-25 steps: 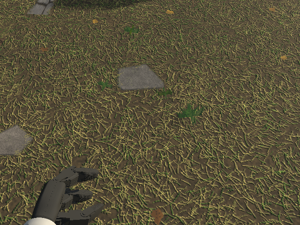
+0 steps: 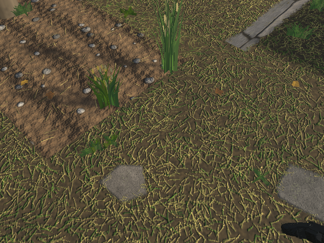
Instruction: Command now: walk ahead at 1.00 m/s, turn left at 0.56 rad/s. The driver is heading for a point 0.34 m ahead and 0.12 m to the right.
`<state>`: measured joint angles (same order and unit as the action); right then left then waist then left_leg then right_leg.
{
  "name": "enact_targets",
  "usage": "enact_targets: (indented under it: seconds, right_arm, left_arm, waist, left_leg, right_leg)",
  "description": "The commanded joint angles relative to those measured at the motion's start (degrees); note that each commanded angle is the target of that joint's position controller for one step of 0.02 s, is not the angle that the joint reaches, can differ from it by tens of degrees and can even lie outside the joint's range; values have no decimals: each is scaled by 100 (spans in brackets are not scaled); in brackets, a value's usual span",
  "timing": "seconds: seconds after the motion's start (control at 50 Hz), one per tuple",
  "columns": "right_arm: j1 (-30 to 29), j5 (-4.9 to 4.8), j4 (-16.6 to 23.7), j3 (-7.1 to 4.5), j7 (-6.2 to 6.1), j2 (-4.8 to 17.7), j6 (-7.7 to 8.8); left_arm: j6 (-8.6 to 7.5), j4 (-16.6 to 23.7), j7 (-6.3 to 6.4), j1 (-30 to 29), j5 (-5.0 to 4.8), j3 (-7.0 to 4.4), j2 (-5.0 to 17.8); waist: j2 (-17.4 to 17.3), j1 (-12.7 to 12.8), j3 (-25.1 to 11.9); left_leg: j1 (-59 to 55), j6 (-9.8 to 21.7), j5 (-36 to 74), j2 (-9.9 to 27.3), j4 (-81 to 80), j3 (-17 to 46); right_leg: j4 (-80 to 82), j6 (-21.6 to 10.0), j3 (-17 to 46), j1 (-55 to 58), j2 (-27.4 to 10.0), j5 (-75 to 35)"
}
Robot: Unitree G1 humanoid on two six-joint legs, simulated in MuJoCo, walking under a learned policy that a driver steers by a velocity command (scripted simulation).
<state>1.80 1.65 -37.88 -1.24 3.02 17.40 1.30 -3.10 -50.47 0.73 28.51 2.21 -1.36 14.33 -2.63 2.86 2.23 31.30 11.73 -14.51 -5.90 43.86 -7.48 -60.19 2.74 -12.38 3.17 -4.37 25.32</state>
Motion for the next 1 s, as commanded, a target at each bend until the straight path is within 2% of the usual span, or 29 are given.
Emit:
enact_targets:
  seconds: [0.02, 0.04, 0.06, 0.1, 0.14, 0.18, 0.2, 0.22, 0.26, 0.28, 0.32, 0.34, 0.36, 0.38, 0.4, 0.42, 0.44, 0.46, 0.48, 0.5, 0.56, 0.62, 0.66, 0.72, 0.78, 0.82, 0.84, 0.88, 1.0]
  right_arm:
    - [2167, 39, -265, -601, -302, 1537, -141]
    - [1877, 31, -361, -531, -353, 1266, -81]
    - [1569, 44, -405, -441, -345, 949, 13]
    - [1502, 1, -511, -275, -357, 550, 287]
    - [1553, -29, -700, -259, -314, 511, 473]
    - [1780, -98, -890, -200, -248, 401, 569]
    - [1705, -140, -917, -174, -221, 333, 592]
    - [1741, -179, -952, -145, -216, 325, 608]
    - [2317, -288, -1193, -121, -230, 373, 700]
    - [2436, -397, -1160, -151, -372, 476, 591]
    - [2528, -228, -1236, -238, -544, 881, 355]
    - [2410, -120, -1189, -263, -575, 953, 269]
    - [1965, -53, -1108, -274, -551, 989, 205]
    - [1564, -35, -977, -214, -503, 803, 186]
    - [2958, 32, -1073, 34, -410, -333, 164]
    - [3452, -276, -1402, 20, -301, 126, 241]
    - [2633, -447, -1139, -114, -293, 602, 244]
    - [2045, -369, -879, -120, -342, 648, 224]
    - [1627, -287, -861, -151, -399, 627, 160]
    - [1780, -238, -851, -165, -415, 513, 75]
    - [2174, -197, -967, -94, -489, 71, -105]
    - [1802, -139, -885, -80, -589, 73, -167]
    - [1466, -172, -853, -132, -610, 211, -233]
    - [957, -180, -778, -191, -632, 295, -293]
    - [894, -110, -853, -203, -621, 194, -196]
    - [916, -31, -847, -233, -626, 432, -136]
    - [820, -109, -983, -332, -611, 728, -148]
    - [838, -88, -1057, -235, -557, 200, -86]
    - [914, -157, -1326, -250, -545, 267, 55]
  left_arm:
    - [-287, 1323, -3, -984, -101, -134, 1054]
    - [-308, 1230, -8, -971, -182, -113, 1030]
    - [-257, 1039, -13, -927, -135, -92, 944]
    - [6, 829, -107, -599, -43, -35, 697]
    - [150, 816, -227, -849, -90, -20, 499]
    - [85, 1125, -253, -1643, -73, 17, 403]
    - [23, 1137, -269, -1787, -51, 57, 288]
    - [3, 1074, -304, -1840, -85, 99, 162]
    - [-108, 1148, -328, -2164, -120, 159, 11]
    - [-341, 1410, -296, -2726, -334, 53, 231]
    - [-473, 1407, -332, -2513, -318, -83, 549]
    - [-467, 1210, -328, -1930, -300, -177, 716]
    - [-434, 938, -295, -1001, -307, -249, 841]
    - [-350, 649, -206, -30, -218, -282, 994]
    - [-349, 536, -242, 97, 90, -221, 1330]
    - [-344, 629, -267, 240, 103, -206, 910]
    - [-303, 816, -232, -530, -27, -234, 955]
    - [-262, 892, -197, -1257, -182, -197, 826]
    - [-241, 904, -166, -1605, -218, -82, 567]
    - [-258, 840, -169, -1688, -134, -60, 578]
    - [-277, 728, -282, -2037, -46, -31, 501]
    - [-222, 593, -239, -2107, -39, -91, 677]
    - [-116, 519, -181, -2096, -72, -124, 777]
    - [27, 455, -113, -2181, -86, -115, 742]
    - [116, 360, -70, -2145, -165, -49, 556]
    - [82, 253, -83, -1761, -107, 9, 405]
    - [81, 245, -91, -1555, -135, -33, 439]
    - [121, 254, -55, -1975, -128, -56, 532]
    - [189, 93, -31, -2019, -160, -67, 496]
  waist:
    - [107, -1052, -1589]
    - [446, -718, -622]
    - [924, -416, -197]
    - [887, -19, 42]
    - [693, 28, 376]
    - [425, -95, 828]
    - [435, -94, 773]
    - [416, -197, 437]
    - [182, -478, 388]
    - [208, -708, 161]
    - [-3, -371, -250]
    - [-232, -66, -585]
    - [-431, 535, -902]
    - [-289, 1057, -1287]
    - [1940, 248, -2291]
    - [1111, 588, -3692]
    - [719, 494, -2876]
    - [220, 185, -1865]
    - [-218, 15, -1071]
    - [-90, -281, -746]
    - [384, -623, -686]
    - [661, -561, -1075]
    - [700, -433, -1120]
    - [834, -271, -663]
    - [729, -329, -462]
    - [327, -190, -492]
    - [-303, 88, -423]
    - [-93, -146, -385]
    - [-6, -203, -569]
  left_leg:
    - [-5401, 1230, -491, 2191, -2619, 4864]
    - [-4327, 1016, -498, 2178, -2922, 4313]
    - [-3334, 737, -226, 1957, -3048, 3686]
    - [-1976, 604, 721, 1755, -3235, 2836]
    - [-1537, 297, 585, 1439, -3613, 1946]
    - [-1364, 42, 3525, 1085, -3560, 1159]
    - [-1312, -133, 4294, 757, -3455, 716]
    - [-1488, -289, 4752, 555, -3413, 496]
    - [-1986, -391, 5557, 861, -3330, 655]
    - [-2380, -482, 5125, 1000, -3023, 922]
    - [-3523, -695, 5462, 1156, -2494, 978]
    - [-3712, -800, 5836, 1189, -1905, 1019]
    - [-3437, -932, 5924, 1115, -907, 914]
    - [-2785, -1107, 4730, 786, 701, 774]
    - [-516, -1617, -2221, -230, 4002, 1032]
    - [-188, -1439, -2297, -405, 4789, 2477]
    - [-4, -1391, -1956, -8, 4445, 2397]
    - [78, -1331, -1596, 321, 3838, 1937]
    - [3, -1380, -1425, 450, 3495, 1598]
    - [-443, -1393, -1202, 619, 3163, 1491]
    - [-1178, -1536, -1008, 867, 1896, 1305]
    - [-1493, -1585, -388, 990, 659, 1231]
    - [-1609, -1546, 123, 1024, 206, 1233]
    - [-1557, -1462, 138, 1039, -371, 1211]
    - [-1928, -1313, 438, 926, -1545, 1036]
    - [-2368, -1073, 1124, 1369, -1877, 1461]
    - [-1980, -923, 406, 1265, -1809, 1456]
    - [-1467, -1068, -160, 1076, -2034, 1357]
    - [-1835, -1100, 1218, 995, -1753, 1259]
  right_leg:
    - [-3389, -294, 1435, -5260, 148, -361]
    - [-2931, -349, 1353, -5187, -75, -704]
    - [-2547, -383, 1372, -4735, -283, -801]
    - [-1972, -309, 1607, -3820, -510, -757]
    - [-1230, -306, 1692, -3934, -533, -985]
    - [69, -350, 1255, -3957, -458, -1638]
    - [853, -417, 966, -3571, -326, -2218]
    - [1361, -470, 667, -3155, -86, -2919]
    - [2360, -618, 406, -2766, 187, -3926]
    - [2719, -534, 672, -2738, 444, -4001]
    - [3384, -568, 648, -2692, 880, -4083]
    - [3334, -598, 696, -2141, 1020, -4076]
    - [3411, -678, 855, -1185, 903, -4409]
    - [3486, -891, 1340, 4, 290, -5420]
    - [2273, -2240, 3435, 2341, -1693, -8383]
    - [2723, -2678, 4831, 2885, -1990, -7675]
    - [3122, -2470, 4145, 1967, -1794, -6766]
    - [3460, -2186, 3619, 784, -1492, -5849]
    - [3870, -2004, 3239, -416, -1231, -5557]
    - [4088, -1911, 2905, -1239, -1024, -5640]
    - [4380, -1861, 2171, -2291, -654, -5771]
    - [4348, -1747, 1860, -2255, -562, -5585]
    - [4539, -1617, 1921, -2279, -558, -3927]
    - [4831, -1508, 2215, -2529, -539, -1228]
    - [4593, -1233, 2309, -2495, -377, -155]
    - [4153, -842, 2150, -2630, -32, -97]
    - [4142, -684, 1721, -2499, 326, -306]
    - [3821, -595, 1530, -1932, 364, -803]
    - [3447, -670, 1481, -1641, 337, -2101]
